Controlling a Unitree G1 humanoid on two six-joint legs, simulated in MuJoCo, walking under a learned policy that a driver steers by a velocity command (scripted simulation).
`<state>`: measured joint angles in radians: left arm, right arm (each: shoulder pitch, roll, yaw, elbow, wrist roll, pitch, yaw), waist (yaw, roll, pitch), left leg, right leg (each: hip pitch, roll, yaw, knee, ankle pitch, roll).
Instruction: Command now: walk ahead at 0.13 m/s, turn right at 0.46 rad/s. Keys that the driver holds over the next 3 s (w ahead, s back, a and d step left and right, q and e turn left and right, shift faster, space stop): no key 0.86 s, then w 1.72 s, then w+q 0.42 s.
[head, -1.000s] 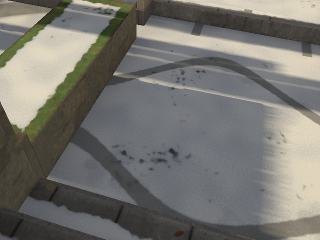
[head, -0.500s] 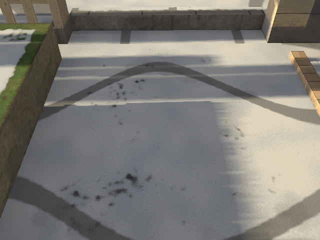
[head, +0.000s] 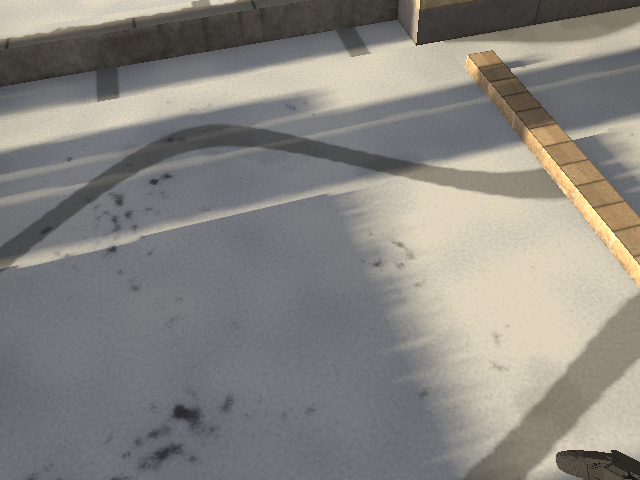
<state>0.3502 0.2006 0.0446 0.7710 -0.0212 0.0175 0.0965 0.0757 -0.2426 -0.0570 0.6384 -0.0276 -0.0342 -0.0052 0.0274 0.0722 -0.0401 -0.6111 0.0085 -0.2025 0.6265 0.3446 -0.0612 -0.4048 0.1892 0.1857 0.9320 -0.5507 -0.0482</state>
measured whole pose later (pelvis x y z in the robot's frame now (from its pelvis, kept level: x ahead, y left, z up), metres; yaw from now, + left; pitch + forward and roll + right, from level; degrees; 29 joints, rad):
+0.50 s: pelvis +0.06 +0.04 -0.10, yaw -2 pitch -1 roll -1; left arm 0.15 0.12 -0.02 0.64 -0.03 0.08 0.08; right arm 0.43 -0.12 0.05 0.83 -0.03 0.05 -0.07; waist -0.07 -0.07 0.01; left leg -0.30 -0.03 -0.05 0.47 -0.16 0.05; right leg -0.82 0.10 0.11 2.11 -0.57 0.10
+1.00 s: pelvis +0.04 +0.02 -0.02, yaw -3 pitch +3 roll +2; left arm 0.40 0.17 0.00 0.79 0.00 0.00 0.04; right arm 0.21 -0.25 -0.07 0.72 0.03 0.10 0.00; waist 0.03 0.03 -0.03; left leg -0.62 -0.08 -0.21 1.01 -0.03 -0.06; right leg -0.49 -0.03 0.00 1.12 -0.69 -0.04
